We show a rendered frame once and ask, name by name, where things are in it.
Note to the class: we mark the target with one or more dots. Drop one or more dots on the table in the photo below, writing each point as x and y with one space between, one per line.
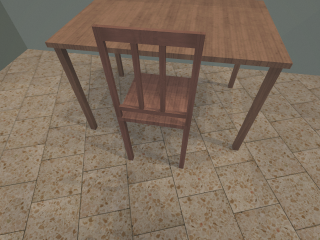
239 32

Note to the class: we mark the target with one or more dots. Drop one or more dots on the chair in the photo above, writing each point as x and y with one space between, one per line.
153 99

